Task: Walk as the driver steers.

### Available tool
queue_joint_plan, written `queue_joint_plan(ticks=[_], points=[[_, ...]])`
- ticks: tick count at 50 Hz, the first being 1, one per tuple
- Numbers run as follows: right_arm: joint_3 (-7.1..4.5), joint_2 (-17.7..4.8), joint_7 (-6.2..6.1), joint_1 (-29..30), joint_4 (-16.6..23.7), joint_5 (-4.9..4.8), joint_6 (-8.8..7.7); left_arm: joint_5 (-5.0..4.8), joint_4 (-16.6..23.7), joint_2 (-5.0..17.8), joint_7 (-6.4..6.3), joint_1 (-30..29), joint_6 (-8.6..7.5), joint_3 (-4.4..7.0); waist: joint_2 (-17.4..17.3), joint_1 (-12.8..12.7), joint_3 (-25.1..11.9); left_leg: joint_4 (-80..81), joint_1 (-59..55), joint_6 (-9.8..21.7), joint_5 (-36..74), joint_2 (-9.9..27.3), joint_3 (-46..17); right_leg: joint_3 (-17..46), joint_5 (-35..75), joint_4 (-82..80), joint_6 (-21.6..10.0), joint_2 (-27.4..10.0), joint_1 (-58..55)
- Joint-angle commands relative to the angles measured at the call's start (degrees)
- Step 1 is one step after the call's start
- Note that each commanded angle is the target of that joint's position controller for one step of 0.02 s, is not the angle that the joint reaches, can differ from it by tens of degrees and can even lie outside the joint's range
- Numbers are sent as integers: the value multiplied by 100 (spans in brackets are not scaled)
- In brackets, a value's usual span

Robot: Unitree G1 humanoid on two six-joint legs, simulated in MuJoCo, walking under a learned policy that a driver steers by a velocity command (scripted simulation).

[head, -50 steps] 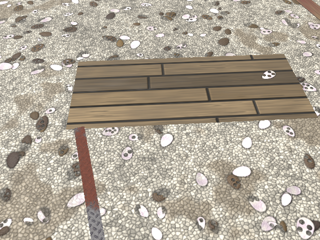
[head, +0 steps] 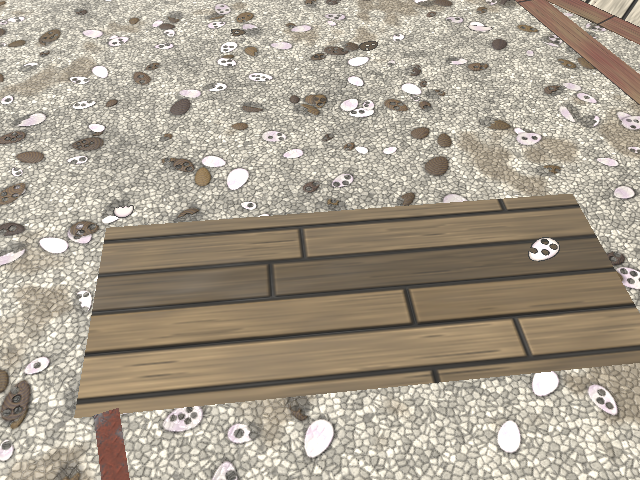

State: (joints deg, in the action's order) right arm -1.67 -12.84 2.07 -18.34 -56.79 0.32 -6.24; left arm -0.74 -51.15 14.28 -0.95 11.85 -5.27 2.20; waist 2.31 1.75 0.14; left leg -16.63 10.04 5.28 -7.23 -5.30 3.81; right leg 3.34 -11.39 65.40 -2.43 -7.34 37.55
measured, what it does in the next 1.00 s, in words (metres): walks ahead, turning left: right foot, then left foot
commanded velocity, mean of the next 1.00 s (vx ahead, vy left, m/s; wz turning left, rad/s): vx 0.50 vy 0.00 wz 0.38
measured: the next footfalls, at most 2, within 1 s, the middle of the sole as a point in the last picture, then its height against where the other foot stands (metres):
right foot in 0.30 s outside the picture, level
left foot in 0.86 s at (257, 460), level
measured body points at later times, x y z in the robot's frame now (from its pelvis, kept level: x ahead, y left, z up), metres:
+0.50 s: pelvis +0.27 -0.08 +0.00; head +0.29 -0.09 +0.45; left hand +0.30 +0.20 -0.12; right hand +0.38 -0.34 -0.14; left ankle +0.25 +0.09 -0.65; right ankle +0.30 -0.17 -0.74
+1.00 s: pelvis +0.51 +0.05 -0.01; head +0.54 +0.08 +0.44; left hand +0.50 +0.35 -0.13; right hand +0.73 -0.15 -0.12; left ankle +0.53 +0.12 -0.74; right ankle +0.51 -0.13 -0.64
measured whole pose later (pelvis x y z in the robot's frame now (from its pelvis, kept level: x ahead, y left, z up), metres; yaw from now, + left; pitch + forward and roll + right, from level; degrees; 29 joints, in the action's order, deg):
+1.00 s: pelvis +0.51 +0.05 -0.01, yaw +26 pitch +2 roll +0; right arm -5.0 -15.1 2.0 -13.2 -44.5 -0.8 -3.2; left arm -0.8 -48.0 15.7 -0.5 10.2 -7.4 3.7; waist 0.8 0.3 3.0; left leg -28.3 19.8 6.1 -10.0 -5.4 0.6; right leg 1.9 -20.8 69.8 -0.4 -4.8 26.7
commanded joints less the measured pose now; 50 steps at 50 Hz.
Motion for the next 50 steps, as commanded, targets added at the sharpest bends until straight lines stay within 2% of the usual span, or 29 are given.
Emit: queue_joint_plan(ticks=[1,5,9,12,13,14,15,16,17,18,19,20,21,24,27,30,34,37,40,41,42,43,44,45,46,47,48,49,50], points=[[-117,-750,-116,215,307,-5,-99,71,242,263,-42,198,25,79,-454,-265,312,1187,558,976,385,1609,-1221,9,879,-777,163,-243,182],[-143,-906,-206,-244,215,-92,-23,24,486,167,29,-717,-43,42,-453,61,308,1103,32,729,486,1528,-957,-194,1732,-2421,207,0,61],[-158,-927,-217,-668,58,-159,69,-42,731,204,160,-1410,-88,17,-486,296,476,800,-529,689,310,1729,-1090,-236,1473,-3216,212,182,-52],[-213,-1033,-256,-637,65,-172,164,-52,799,409,244,-1286,-194,78,-599,81,412,345,-819,582,381,1929,-1408,-185,862,-3690,79,329,-560],[-230,-1081,-262,-532,96,-171,194,-49,730,519,243,-968,-228,134,-666,-131,263,21,-790,515,773,1896,-1434,-274,671,-3814,19,443,-1064],[-197,-998,-259,-429,148,-139,212,-39,517,734,213,-230,-253,259,-624,-503,-150,-776,-630,384,1499,1614,-1274,-373,556,-3948,-103,574,-2065],[-92,-728,-241,-310,304,-56,195,31,277,1163,160,910,-279,405,-295,-960,-1028,-2385,228,170,1163,1214,-952,277,643,-3760,-440,-119,-3761],[106,18,-217,-938,413,-83,84,125,139,1785,143,1619,-219,565,1197,-833,-1932,-4615,2511,-280,-1009,275,-328,2539,67,-4087,-1220,-1591,-6035],[35,-324,-204,-970,328,-226,-22,149,127,1262,152,1683,-209,432,1321,-878,-2228,-5679,3177,-265,-2432,308,-1148,3742,-438,-4717,-1392,-1819,-6030],[-116,-844,-216,-519,457,-347,-50,122,247,870,147,1148,-225,307,833,-783,-1383,-5999,3535,-179,-2038,613,-1268,2866,-357,-4769,-1092,-1658,-5293],[-145,-854,-250,-196,536,-329,-21,95,350,651,155,629,-222,227,452,-608,-938,-5891,3399,-176,-1514,912,-1112,2027,24,-4888,-900,-1432,-4505],[-176,-767,-278,-29,567,-261,35,76,354,474,179,274,-218,175,244,-460,-526,-5565,3200,-206,-1138,1073,-1061,1415,302,-5143,-786,-1168,-3821],[-221,-678,-281,-81,569,-230,123,102,326,356,186,107,-232,144,366,-287,-310,-5294,2916,-209,-872,1231,-1071,912,466,-5355,-669,-953,-3382],[-229,-362,-240,-149,646,-238,325,150,156,424,158,149,-261,196,297,-103,-35,-5124,2744,-235,-464,1280,-974,67,1244,-5640,-695,-784,-2914],[-268,-365,-229,259,890,-192,393,177,45,578,76,292,-244,259,120,-122,136,-4582,3216,-304,88,1280,-1082,-381,1649,-5738,-764,-841,-3040],[-262,-328,-145,751,1097,-168,371,174,8,696,-2,350,-191,290,102,-222,270,-3587,3250,-327,776,1239,-920,-818,1580,-5817,-688,-786,-3180],[-206,-247,11,1593,1450,-142,349,102,-88,846,-64,685,-102,342,-13,-516,527,-2682,3322,-236,993,1201,-477,-1206,1570,-5772,-635,-925,-3656],[-201,-267,115,1958,1706,-169,354,24,-152,937,-61,838,6,385,27,-574,622,-2319,3347,-90,514,1124,-215,-1405,1946,-5471,-548,-1060,-4187],[-320,-498,166,1692,1826,-175,384,-35,-74,1179,-79,637,102,452,299,-234,241,-2196,2353,202,-314,644,292,-1672,4362,-4513,-382,-1059,-4336],[-428,-684,160,1165,1733,-196,393,-49,-43,1258,-91,542,148,472,369,91,-84,-2128,1631,343,-506,382,439,-1755,5165,-3711,-315,-994,-4267],[-611,-993,112,254,1499,-205,394,-77,5,1269,-95,417,180,461,252,593,-564,-1673,302,554,-151,104,462,-1871,5128,-2486,-143,-768,-3826],[-833,-1553,-29,-631,1279,-192,440,30,143,1108,-97,452,138,396,-413,906,-1043,-1415,-1451,880,-164,764,-787,-1863,3150,-635,155,-476,-2305],[-859,-2101,-57,-369,1354,-182,377,172,465,174,-2,931,-56,132,-1741,78,-1489,-745,-3018,1879,-971,2160,-4126,-1080,-2144,1238,433,736,145],[-726,-1670,-25,-632,1464,-111,300,-77,613,637,77,297,-325,188,-1121,504,-2010,61,-3221,1979,-1292,2466,-5163,152,-2234,1773,302,783,748],[-629,-1317,-7,-439,1403,-82,228,-248,769,794,103,-169,-420,239,-877,481,-1226,74,-2769,1674,-722,2317,-4280,146,-1658,1619,148,522,1226],[-558,-1083,-6,-20,1488,-144,195,-148,728,768,66,-184,-453,226,-409,213,-816,17,-1888,1430,-156,2039,-3468,150,-1119,1111,70,249,946],[-498,-898,-7,428,1598,-138,191,5,650,805,19,-123,-420,279,-246,-47,-561,50,-1048,1247,388,1791,-2887,136,-823,633,104,65,471],[-440,-757,-27,635,1695,-92,185,48,642,853,22,20,-331,327,-302,-239,-493,180,-546,1179,726,1627,-2586,179,-646,358,142,-58,64],[-437,-776,-49,663,1718,-87,176,73,680,819,29,54,-246,342,-332,-318,-452,292,-257,1188,925,1552,-2488,153,-551,131,215,-65,-141]])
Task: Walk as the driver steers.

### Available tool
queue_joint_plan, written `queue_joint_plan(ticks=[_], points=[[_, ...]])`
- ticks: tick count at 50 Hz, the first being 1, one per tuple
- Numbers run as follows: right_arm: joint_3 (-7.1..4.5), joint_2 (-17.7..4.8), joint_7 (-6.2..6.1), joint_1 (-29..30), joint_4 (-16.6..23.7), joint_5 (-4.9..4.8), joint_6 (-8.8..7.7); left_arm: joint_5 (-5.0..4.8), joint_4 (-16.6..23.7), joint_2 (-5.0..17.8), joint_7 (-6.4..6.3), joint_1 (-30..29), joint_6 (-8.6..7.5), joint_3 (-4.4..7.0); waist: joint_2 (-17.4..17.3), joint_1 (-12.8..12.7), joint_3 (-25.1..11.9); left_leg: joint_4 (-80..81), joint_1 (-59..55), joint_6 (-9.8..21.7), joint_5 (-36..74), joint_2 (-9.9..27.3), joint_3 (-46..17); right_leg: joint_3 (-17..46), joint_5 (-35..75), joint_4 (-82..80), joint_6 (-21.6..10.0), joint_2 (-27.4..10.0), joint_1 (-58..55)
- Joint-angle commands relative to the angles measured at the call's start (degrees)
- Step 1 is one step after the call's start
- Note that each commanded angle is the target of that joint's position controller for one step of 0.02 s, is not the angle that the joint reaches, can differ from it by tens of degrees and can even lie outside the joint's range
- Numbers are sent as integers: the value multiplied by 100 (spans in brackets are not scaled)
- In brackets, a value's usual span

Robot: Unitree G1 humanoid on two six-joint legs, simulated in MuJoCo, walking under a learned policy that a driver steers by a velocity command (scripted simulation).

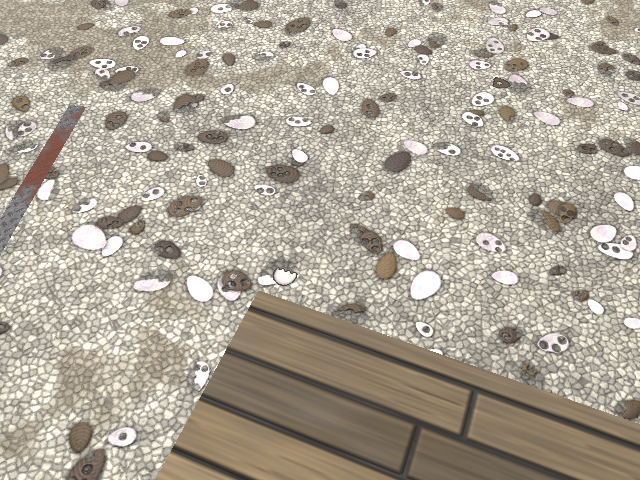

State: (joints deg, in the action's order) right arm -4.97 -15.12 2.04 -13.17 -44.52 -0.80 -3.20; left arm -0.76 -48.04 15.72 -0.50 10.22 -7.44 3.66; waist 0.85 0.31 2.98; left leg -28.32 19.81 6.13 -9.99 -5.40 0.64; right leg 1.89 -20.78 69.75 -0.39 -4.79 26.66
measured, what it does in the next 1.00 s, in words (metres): walks ahead: right foot, then left foot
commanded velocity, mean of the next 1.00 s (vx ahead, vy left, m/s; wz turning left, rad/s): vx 0.50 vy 0.00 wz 0.13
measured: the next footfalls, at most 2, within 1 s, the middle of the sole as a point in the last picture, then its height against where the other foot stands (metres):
right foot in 0.36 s outside the picture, level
left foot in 0.88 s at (244, 395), level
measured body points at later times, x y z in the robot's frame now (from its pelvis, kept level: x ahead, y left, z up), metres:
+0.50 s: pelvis +0.29 -0.04 +0.00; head +0.32 -0.04 +0.45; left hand +0.39 +0.24 -0.10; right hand +0.40 -0.30 -0.13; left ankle +0.16 +0.07 -0.64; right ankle +0.36 -0.12 -0.73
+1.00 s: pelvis +0.54 +0.06 +0.00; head +0.57 +0.07 +0.45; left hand +0.54 +0.34 -0.14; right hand +0.75 -0.18 -0.08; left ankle +0.59 +0.17 -0.73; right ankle +0.44 -0.10 -0.65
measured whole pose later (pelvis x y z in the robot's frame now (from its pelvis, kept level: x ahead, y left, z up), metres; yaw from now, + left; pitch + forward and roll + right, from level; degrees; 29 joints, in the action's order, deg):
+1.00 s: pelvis +0.54 +0.06 +0.00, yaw +4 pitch +2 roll +0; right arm -2.7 -13.9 1.1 -6.7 -40.6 0.2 -6.0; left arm -1.9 -49.2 16.6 -0.2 21.0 -3.5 3.0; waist 1.9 -2.1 0.8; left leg -29.1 21.7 1.5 -9.8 0.2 2.9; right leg 3.6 -24.5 64.0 -1.5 -0.7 21.3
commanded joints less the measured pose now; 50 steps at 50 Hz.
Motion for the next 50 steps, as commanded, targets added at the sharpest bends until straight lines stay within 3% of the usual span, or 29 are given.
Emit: queue_joint_plan(ticks=[1,4,8,12,15,17,18,19,20,21,22,23,24,25,28,30,34,37,40,42,43,44,45,46,47,48,49,50], points=[[-121,-620,-77,88,480,7,-149,114,417,583,-18,195,38,187,-174,-206,-684,1519,-1027,1134,1496,1509,-2028,229,473,-529,102,-298,887],[-175,-847,-204,-250,413,-19,-158,185,666,427,-53,-384,122,139,-229,-76,-449,1601,-750,1059,1812,1303,-1661,102,1260,-1552,320,-129,1071],[-141,-773,-282,-603,326,-44,-102,120,882,245,38,-1134,78,44,-555,256,-332,1504,-743,702,1204,1027,-1387,28,2609,-3290,290,192,774],[-106,-741,-281,-1003,115,-43,-100,62,1080,322,178,-1626,-13,20,-627,513,-189,1268,-1249,648,971,1329,-1682,22,2806,-3912,113,282,699],[-122,-808,-321,-1089,40,-23,-41,60,1177,478,246,-1643,-83,53,-703,454,-150,894,-1942,589,1449,1632,-2017,10,2084,-4192,-116,334,788],[-131,-864,-330,-905,72,-17,3,69,1061,625,232,-1070,-116,125,-823,114,-369,370,-2054,453,2762,1545,-1952,-207,1751,-4428,-340,530,-10],[-89,-778,-310,-763,129,6,8,111,877,800,205,-360,-129,213,-735,-238,-863,-433,-1852,316,3428,1237,-1707,-183,2018,-4458,-550,480,-1108],[5,-605,-292,-638,279,85,-8,182,743,1088,173,666,-122,282,-302,-675,-1702,-1937,-940,123,2506,892,-1412,714,2277,-4226,-965,-371,-2759],[132,-151,-263,-1564,215,-44,-88,190,494,1438,200,1374,-59,406,1434,-446,-2491,-4057,1297,-355,-836,-38,-933,3187,1283,-4543,-1939,-1604,-4918],[111,-503,-252,-1500,138,-99,-150,20,426,931,234,1422,-31,278,1339,-538,-2246,-4728,2160,-342,-2224,90,-1282,4151,167,-5151,-1889,-1784,-4885],[25,-827,-231,-839,261,-147,-172,-19,503,644,214,996,9,189,713,-569,-1268,-4922,2529,-329,-1783,390,-1210,3364,-91,-5274,-1602,-1575,-4081],[48,-787,-230,-401,373,-89,-186,39,596,563,199,585,66,134,170,-419,-793,-4695,2384,-334,-1292,692,-907,2653,320,-5406,-1427,-1336,-3235],[35,-713,-226,-171,435,13,-195,77,601,468,215,366,85,89,6,-275,-412,-4285,2260,-363,-1003,877,-759,2216,869,-5589,-1377,-1100,-2569],[13,-654,-225,-236,433,46,-176,128,604,408,220,278,67,51,148,-109,-388,-3985,1948,-374,-806,1056,-728,1891,1285,-5710,-1302,-917,-2203],[67,-377,-234,-383,393,35,-105,79,480,507,224,378,24,68,392,13,-426,-3380,1684,-495,-611,1173,-509,1272,2119,-5983,-1373,-723,-1827],[106,-308,-251,11,539,69,-103,55,397,691,178,508,38,117,320,-58,-347,-2755,1894,-596,-183,1238,-423,1016,2478,-6120,-1411,-736,-1831],[171,-182,-197,740,685,51,-155,-11,258,800,118,805,129,130,298,-308,-258,-1301,1691,-621,1060,1121,-267,463,2536,-6162,-1166,-514,-1912],[180,-195,-126,1308,849,8,-198,-62,89,830,112,1196,194,122,295,-516,-101,-642,1443,-638,1352,936,-187,505,2346,-6030,-1128,-568,-2002],[148,-318,-31,1612,1001,-25,-287,-85,4,900,74,1337,293,139,367,-493,-6,-186,1326,-555,1007,806,-257,831,2271,-5715,-1077,-789,-2339],[81,-497,-12,1347,952,-21,-349,-89,2,1025,33,1244,352,183,464,-247,-126,88,777,-454,671,710,-248,1012,2445,-5377,-962,-877,-2436],[5,-628,-36,880,820,-4,-369,-91,21,1027,19,1135,370,177,450,48,-360,312,35,-345,648,614,-148,919,2966,-4917,-849,-730,-2328],[-125,-912,-94,85,612,52,-383,-46,61,849,21,1109,361,112,335,404,-930,239,-1253,-153,750,799,-265,685,3154,-3936,-665,-389,-1902],[-243,-1374,-171,-994,494,150,-366,109,275,439,18,1023,337,-36,-429,814,-1899,36,-2976,227,901,2014,-1462,317,1602,-2058,-402,100,-733],[-273,-1580,-134,-1157,375,162,-290,-48,343,-9,28,1831,240,-156,-2010,417,-2534,590,-4351,974,-239,3088,-3737,176,-1335,-422,-162,712,1220],[-143,-1013,-131,-1064,425,118,-275,-173,245,622,19,1559,220,-4,-1312,595,-2056,919,-3891,809,-1048,2895,-3796,632,-1205,248,-153,407,1741],[-57,-769,-143,-744,428,70,-281,-198,379,829,21,1081,231,77,-983,561,-1326,1049,-3184,600,-981,2719,-2940,553,-653,335,-174,203,1937],[0,-644,-128,-342,435,87,-289,-151,410,751,5,878,268,81,-627,366,-951,1240,-2442,501,-510,2482,-2356,452,-195,192,-137,-11,1700],[37,-489,-109,-52,417,106,-301,-85,436,690,6,797,318,108,-628,202,-646,1454,-1891,470,-165,2287,-1885,448,113,-37,-108,-150,1530]])
Keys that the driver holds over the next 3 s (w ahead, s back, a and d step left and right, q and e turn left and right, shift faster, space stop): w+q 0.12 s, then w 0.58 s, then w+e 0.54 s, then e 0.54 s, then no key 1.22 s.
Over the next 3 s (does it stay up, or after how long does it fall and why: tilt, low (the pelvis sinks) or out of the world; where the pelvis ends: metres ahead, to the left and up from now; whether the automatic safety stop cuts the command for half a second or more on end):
stays up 0.84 0.00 0.00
